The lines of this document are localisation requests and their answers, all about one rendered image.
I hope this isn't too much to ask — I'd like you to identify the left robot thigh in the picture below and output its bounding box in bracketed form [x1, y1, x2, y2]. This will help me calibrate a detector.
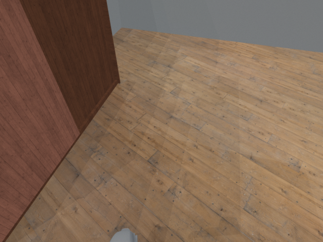
[110, 230, 138, 242]

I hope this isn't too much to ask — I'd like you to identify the wardrobe door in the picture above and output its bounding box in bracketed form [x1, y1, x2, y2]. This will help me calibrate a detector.
[0, 0, 80, 242]
[19, 0, 115, 129]

